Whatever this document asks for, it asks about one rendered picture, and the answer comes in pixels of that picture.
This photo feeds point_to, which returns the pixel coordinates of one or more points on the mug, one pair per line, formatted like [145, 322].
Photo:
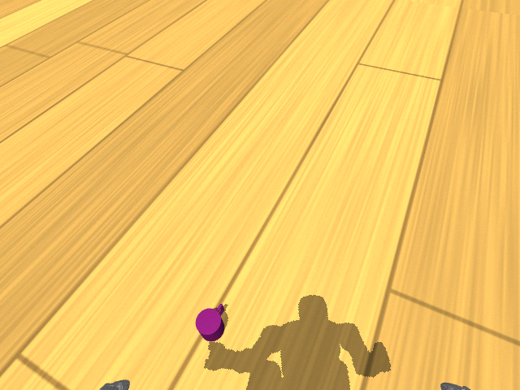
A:
[210, 324]

